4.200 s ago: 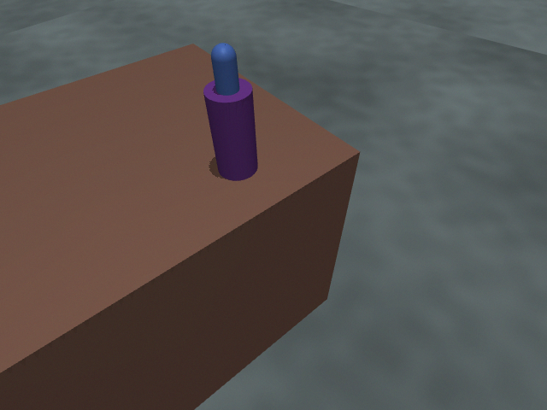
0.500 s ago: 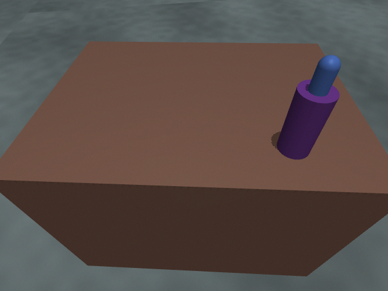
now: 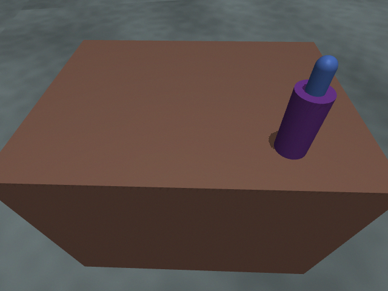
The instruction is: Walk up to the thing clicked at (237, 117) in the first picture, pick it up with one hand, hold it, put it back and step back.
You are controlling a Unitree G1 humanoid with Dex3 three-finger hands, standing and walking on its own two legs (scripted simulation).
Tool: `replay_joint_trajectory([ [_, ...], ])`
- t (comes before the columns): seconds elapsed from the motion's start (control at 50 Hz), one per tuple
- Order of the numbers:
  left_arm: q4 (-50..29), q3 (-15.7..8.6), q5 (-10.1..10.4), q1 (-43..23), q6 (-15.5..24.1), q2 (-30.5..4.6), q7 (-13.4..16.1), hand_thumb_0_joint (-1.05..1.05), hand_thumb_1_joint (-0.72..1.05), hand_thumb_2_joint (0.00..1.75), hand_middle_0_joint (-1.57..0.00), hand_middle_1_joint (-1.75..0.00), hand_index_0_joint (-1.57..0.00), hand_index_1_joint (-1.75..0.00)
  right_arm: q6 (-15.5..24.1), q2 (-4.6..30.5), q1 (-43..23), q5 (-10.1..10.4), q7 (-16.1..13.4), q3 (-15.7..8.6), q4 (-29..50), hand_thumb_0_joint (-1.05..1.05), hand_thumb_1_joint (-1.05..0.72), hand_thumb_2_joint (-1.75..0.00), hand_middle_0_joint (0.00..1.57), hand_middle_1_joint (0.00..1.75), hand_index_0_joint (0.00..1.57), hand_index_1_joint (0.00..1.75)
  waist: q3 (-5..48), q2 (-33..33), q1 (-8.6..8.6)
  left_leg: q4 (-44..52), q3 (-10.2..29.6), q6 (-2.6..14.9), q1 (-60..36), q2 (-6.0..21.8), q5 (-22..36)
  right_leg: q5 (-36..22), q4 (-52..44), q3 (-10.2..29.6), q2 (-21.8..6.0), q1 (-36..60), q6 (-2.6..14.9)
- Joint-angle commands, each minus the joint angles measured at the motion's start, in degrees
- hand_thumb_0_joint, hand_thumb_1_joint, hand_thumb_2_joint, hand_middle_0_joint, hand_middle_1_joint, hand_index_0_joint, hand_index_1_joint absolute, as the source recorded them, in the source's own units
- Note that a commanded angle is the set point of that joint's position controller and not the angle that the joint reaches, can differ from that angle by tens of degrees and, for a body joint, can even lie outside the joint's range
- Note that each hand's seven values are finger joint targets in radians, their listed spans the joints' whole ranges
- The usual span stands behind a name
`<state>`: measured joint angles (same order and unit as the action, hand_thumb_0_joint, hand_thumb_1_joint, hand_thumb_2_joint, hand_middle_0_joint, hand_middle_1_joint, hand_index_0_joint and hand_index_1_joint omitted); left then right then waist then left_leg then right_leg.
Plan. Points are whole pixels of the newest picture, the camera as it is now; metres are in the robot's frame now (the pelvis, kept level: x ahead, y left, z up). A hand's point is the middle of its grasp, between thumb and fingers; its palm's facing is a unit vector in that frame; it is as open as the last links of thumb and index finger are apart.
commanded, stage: stand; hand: right
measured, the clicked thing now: (306, 109) +0.49 -0.25 +0.10
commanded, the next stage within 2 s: rise first in 1.96 s
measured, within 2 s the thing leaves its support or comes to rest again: neither
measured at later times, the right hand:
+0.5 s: hand out of the picture +0.06 -0.26 -0.16, palm faces -0.03 +0.94 -0.33, open 7.3 cm
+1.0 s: hand out of the picture +0.07 -0.26 -0.16, palm faces -0.03 +0.94 -0.34, open 7.3 cm
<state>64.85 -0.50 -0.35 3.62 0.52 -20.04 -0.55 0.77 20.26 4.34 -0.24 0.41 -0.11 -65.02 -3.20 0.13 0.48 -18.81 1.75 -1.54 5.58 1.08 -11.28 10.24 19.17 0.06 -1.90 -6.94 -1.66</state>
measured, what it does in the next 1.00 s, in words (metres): stands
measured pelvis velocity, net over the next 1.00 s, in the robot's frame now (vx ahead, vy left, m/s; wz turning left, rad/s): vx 0.00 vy -0.01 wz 0.00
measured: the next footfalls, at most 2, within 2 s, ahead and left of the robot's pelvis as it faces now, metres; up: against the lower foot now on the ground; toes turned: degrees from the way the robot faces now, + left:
none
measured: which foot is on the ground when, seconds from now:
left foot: down 0.00-1.00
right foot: down 0.00-1.00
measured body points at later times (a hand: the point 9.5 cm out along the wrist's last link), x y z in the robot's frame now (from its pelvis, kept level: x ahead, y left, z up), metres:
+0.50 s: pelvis +0.00 -0.01 +0.00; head +0.01 -0.01 +0.45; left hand +0.06 +0.30 -0.13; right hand +0.07 -0.31 -0.14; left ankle -0.01 +0.14 -0.75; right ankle +0.00 -0.14 -0.75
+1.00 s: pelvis +0.00 -0.01 +0.00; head +0.01 -0.01 +0.45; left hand +0.08 +0.29 -0.13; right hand +0.07 -0.31 -0.13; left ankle -0.01 +0.14 -0.75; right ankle +0.00 -0.14 -0.75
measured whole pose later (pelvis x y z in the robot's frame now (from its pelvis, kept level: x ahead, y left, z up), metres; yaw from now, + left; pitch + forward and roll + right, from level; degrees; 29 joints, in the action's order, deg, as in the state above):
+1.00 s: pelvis +0.00 -0.01 +0.00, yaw +0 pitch -2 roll +0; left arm 64.6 -0.1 -0.4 5.9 0.5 -20.2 -0.7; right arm 0.4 20.5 6.3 -0.4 0.7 0.3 -64.5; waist -2.7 0.3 0.2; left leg -18.6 2.2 -2.1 5.8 1.7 -11.0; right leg 10.1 19.0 -0.4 -1.3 -7.1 -1.0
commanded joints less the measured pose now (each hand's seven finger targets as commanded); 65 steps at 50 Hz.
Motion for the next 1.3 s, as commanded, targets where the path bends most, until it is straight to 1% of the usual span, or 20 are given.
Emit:
replay_joint_trajectory([
  [0.0,-3.1,-2.0,0.0,-1.3,1.2,-12.4,1.0,0.0,0.9,0.9,-0.2,-0.3,-0.2,-0.3,0.9,12.0,-1.8,0.1,-0.9,-2.1,2.8,0.0,-0.9,-0.9,0.2,0.3,0.2,0.3,5.2,0.2,-0.27,2.6,3.4,1.91,0.1,5.7,11.2,-10.4,-2.6,3.7,-5.5,2.4,2.0],
  [0.02,-3.2,-2.1,0.0,-1.5,1.3,-12.8,1.1,0.0,0.9,0.9,-0.2,-0.3,-0.2,-0.3,0.9,11.9,-1.8,0.0,-0.8,-2.3,2.9,0.0,-0.9,-0.9,0.2,0.3,0.2,0.3,5.9,-0.3,-0.2,2.4,3.5,2.01,-0.3,6.0,11.4,-10.1,-2.5,3.6,-5.6,3.0,2.19],
  [0.08,-3.1,-2.0,0.0,-1.8,1.2,-12.8,1.0,0.0,0.9,0.9,-0.2,-0.3,-0.2,-0.3,0.7,12.2,-2.2,-0.1,-0.7,-2.2,2.8,0.0,-0.9,-0.9,0.2,0.3,0.2,0.3,4.2,-0.6,-0.3,3.1,3.7,2.05,0.6,5.7,7.2,-5.7,-3.3,3.9,-5.4,1.4,2.18],
  [0.14,-3.2,-2.0,0.0,-1.1,1.3,-12.7,0.9,0.0,0.9,0.9,-0.2,-0.3,-0.2,-0.3,0.8,12.5,-2.1,0.0,-0.6,-2.3,2.8,0.0,-0.9,-0.9,0.2,0.3,0.2,0.3,5.1,0.2,-0.37,3.0,3.6,2.17,0.5,5.8,8.5,-7.9,-3.3,3.9,-5.6,2.1,2.22],
  [0.24,-3.2,-1.9,0.0,-1.0,1.2,-12.7,0.8,0.0,0.9,0.9,-0.2,-0.3,-0.2,-0.3,0.9,12.1,-1.4,-0.1,-0.6,-2.1,2.6,0.0,-0.9,-0.9,0.2,0.3,0.2,0.3,3.7,0.4,-0.29,3.9,3.9,1.96,1.7,5.7,5.6,-4.0,-3.4,4.1,-5.3,1.0,2.36],
  [0.32,-3.1,-1.9,-0.1,-0.1,1.2,-12.6,0.8,0.0,0.9,0.9,-0.2,-0.3,-0.2,-0.3,0.9,12.6,-1.6,-0.2,-0.6,-2.3,2.8,0.0,-0.9,-0.9,0.2,0.3,0.2,0.3,4.3,0.3,-0.68,3.8,4.0,2.14,1.8,5.7,4.9,-3.4,-3.5,4.1,-5.2,1.1,2.29],
  [0.34,-3.0,-1.8,-0.1,0.0,1.2,-12.8,0.7,0.0,0.9,0.9,-0.2,-0.3,-0.2,-0.3,0.9,12.4,-1.8,-0.1,-0.5,-2.2,2.8,0.0,-0.9,-0.9,0.2,0.3,0.2,0.3,4.2,-0.1,-0.69,3.4,4.1,2.27,1.4,5.8,6.0,-4.6,-3.3,4.0,-5.3,1.1,2.35],
  [0.44,-3.1,-1.8,0.0,0.2,1.3,-12.9,0.8,0.0,0.9,0.9,-0.2,-0.3,-0.2,-0.3,0.8,12.1,-0.7,-0.1,-0.5,-2.2,2.6,0.0,-0.9,-0.9,0.2,0.3,0.2,0.3,4.5,-1.0,-0.47,3.0,3.9,2.15,1.3,5.5,6.5,-5.0,-3.4,4.1,-5.5,0.9,2.48],
  [0.5,-3.3,-1.8,0.0,0.7,1.3,-12.7,0.8,0.0,0.9,0.9,-0.2,-0.3,-0.2,-0.3,1.0,12.3,-0.5,-0.2,-0.6,-2.1,2.7,0.0,-0.9,-0.9,0.2,0.3,0.2,0.3,6.0,0.0,-0.64,2.5,3.8,2.15,0.0,6.0,11.0,-9.7,-2.0,3.9,-5.7,2.2,2.69],
  [0.54,-3.2,-1.8,0.1,0.7,1.3,-12.8,0.9,0.0,0.9,0.9,-0.2,-0.3,-0.2,-0.3,1.0,12.3,-0.1,-0.1,-0.7,-2.0,2.6,0.0,-0.9,-0.9,0.2,0.3,0.2,0.3,6.0,-0.1,-0.57,2.3,3.6,2.02,0.0,6.0,11.6,-10.6,-2.1,4.0,-5.8,2.3,2.68],
  [0.64,-3.3,-1.7,0.1,0.6,1.2,-12.7,0.9,0.0,0.9,0.9,-0.2,-0.3,-0.2,-0.3,0.9,12.3,-0.4,-0.1,-0.7,-1.9,2.8,0.0,-0.9,-0.9,0.2,0.3,0.2,0.3,5.3,-0.4,-0.68,2.3,3.7,2.0,0.0,6.1,11.5,-10.1,-2.2,3.8,-5.6,2.1,2.64],
  [0.74,-3.2,-1.7,0.0,1.0,1.2,-12.7,1.0,0.0,0.9,0.9,-0.2,-0.3,-0.2,-0.3,0.6,12.2,-0.2,0.0,-0.7,-2.0,2.9,0.0,-0.9,-0.9,0.2,0.3,0.2,0.3,4.1,-0.9,-0.6,2.7,3.8,2.06,0.5,5.8,8.1,-6.8,-3.3,3.8,-5.4,0.7,2.48],
  [0.8,-3.3,-1.8,0.1,0.4,1.3,-12.9,1.0,0.0,0.9,0.9,-0.2,-0.3,-0.2,-0.3,0.6,12.2,-0.1,0.0,-0.6,-1.9,3.1,0.0,-0.9,-0.9,0.2,0.3,0.2,0.3,4.0,-0.7,-0.5,2.5,3.8,2.12,1.1,5.9,9.0,-8.4,-3.0,3.9,-5.7,2.1,2.56],
  [0.86,-3.4,-1.9,0.0,0.5,1.3,-12.8,1.0,0.0,0.9,0.9,-0.2,-0.3,-0.2,-0.3,0.6,12.3,-0.1,-0.1,-0.7,-2.1,3.4,0.0,-0.9,-0.9,0.2,0.3,0.2,0.3,3.8,-0.3,-0.51,2.6,3.6,2.06,0.8,5.7,7.6,-6.8,-3.4,3.9,-5.5,1.0,2.56],
  [0.98,-3.8,-2.0,0.0,0.5,1.3,-12.9,0.9,0.0,0.9,0.9,-0.2,-0.3,-0.2,-0.3,0.8,12.3,-0.1,-0.1,-0.7,-2.0,3.5,0.0,-0.9,-0.9,0.2,0.3,0.2,0.3,4.5,0.6,-0.67,2.8,3.8,2.0,0.7,6.0,8.1,-6.9,-3.0,4.1,-5.5,1.5,2.71],
  [1.02,-3.7,-2.0,-0.1,0.4,1.4,-12.8,0.9,0.0,0.9,0.9,-0.2,-0.3,-0.2,-0.3,0.7,12.3,0.0,-0.1,-0.7,-2.0,3.6,0.0,-0.9,-0.9,0.2,0.3,0.2,0.3,5.0,0.2,-0.51,2.4,3.7,2.21,0.5,6.1,8.9,-8.4,-2.9,4.0,-5.6,2.2,2.52],
  [1.06,-3.5,-2.0,0.0,0.7,1.2,-12.8,0.8,0.0,0.9,0.9,-0.2,-0.3,-0.2,-0.3,0.7,12.3,0.3,-0.1,-0.7,-1.9,3.5,0.0,-0.9,-0.9,0.2,0.3,0.2,0.3,4.3,0.1,-0.57,2.9,3.6,2.11,1.1,5.8,7.2,-6.6,-3.2,4.0,-5.4,1.6,2.55],
  [1.18,-3.5,-1.9,-0.1,1.1,1.2,-12.7,0.9,0.0,0.9,0.9,-0.2,-0.3,-0.2,-0.3,0.8,12.4,0.2,0.0,-0.8,-1.9,3.7,0.0,-0.9,-0.9,0.2,0.3,0.2,0.3,5.2,0.0,-0.79,2.2,3.6,2.25,0.1,6.1,10.3,-10.0,-2.5,3.9,-5.6,2.4,2.65],
  [1.22,-3.5,-2.1,-0.1,0.7,1.1,-13.0,0.9,0.0,0.9,0.9,-0.2,-0.3,-0.2,-0.3,0.8,12.2,0.9,-0.1,-0.8,-1.8,3.6,0.0,-0.9,-0.9,0.2,0.3,0.2,0.3,4.7,-0.3,-0.42,2.8,3.5,2.13,0.9,5.9,9.4,-9.1,-2.3,3.8,-5.6,2.5,2.71],
  [1.28,-3.3,-2.0,0.0,1.5,1.0,-12.7,0.8,0.0,0.9,0.9,-0.2,-0.3,-0.2,-0.3,0.8,12.6,0.4,0.0,-0.8,-1.9,3.5,0.0,-0.9,-0.9,0.2,0.3,0.2,0.3,3.7,0.3,-0.82,2.9,3.8,2.27,0.5,6.0,8.3,-7.1,-2.8,3.9,-5.3,1.2,2.55],
])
